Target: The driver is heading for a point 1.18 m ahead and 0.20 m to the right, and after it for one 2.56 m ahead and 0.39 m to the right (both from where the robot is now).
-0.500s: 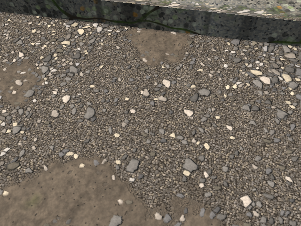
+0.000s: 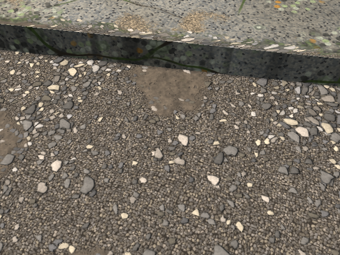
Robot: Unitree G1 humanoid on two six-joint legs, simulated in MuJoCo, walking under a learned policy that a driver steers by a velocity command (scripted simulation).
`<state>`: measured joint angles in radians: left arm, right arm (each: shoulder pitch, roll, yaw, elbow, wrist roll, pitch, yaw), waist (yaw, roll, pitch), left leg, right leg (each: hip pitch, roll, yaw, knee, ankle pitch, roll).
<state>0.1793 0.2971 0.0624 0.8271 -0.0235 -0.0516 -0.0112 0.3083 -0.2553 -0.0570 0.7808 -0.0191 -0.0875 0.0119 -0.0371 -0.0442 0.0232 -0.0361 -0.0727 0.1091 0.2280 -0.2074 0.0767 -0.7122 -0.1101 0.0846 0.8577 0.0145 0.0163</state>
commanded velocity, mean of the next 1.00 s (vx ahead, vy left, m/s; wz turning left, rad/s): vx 0.50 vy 0.00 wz -0.31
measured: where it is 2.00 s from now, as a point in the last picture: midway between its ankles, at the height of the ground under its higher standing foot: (215, 126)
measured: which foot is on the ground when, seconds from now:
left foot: down 0.00-0.24, up 0.26-0.68, down 0.70-1.00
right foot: up 0.00-0.20, down 0.22-0.72, up 0.74-1.00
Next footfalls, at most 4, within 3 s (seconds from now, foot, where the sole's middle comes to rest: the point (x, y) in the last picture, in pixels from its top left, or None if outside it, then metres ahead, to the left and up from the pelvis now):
0.22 right None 0.30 -0.14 -0.78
0.70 left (169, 222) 0.63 -0.01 -0.78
1.24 right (241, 181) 0.81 -0.34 -0.78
1.76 left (190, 127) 1.14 -0.13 -0.78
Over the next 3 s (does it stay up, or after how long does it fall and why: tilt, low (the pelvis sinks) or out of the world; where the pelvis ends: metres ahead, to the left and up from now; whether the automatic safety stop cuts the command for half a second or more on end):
stays up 1.67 -0.25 0.17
